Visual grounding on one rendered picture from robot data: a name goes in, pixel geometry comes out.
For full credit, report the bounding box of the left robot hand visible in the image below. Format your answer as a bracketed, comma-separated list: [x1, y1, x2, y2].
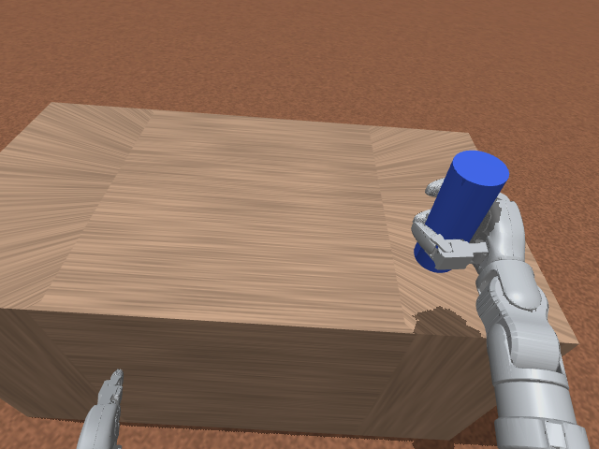
[76, 369, 124, 449]

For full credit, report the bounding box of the can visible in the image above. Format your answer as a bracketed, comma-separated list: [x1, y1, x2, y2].
[414, 151, 509, 273]

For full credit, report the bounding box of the right robot hand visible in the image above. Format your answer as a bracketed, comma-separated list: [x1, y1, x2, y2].
[411, 178, 525, 275]

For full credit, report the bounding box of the right robot arm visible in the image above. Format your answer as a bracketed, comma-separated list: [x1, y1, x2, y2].
[475, 259, 591, 449]

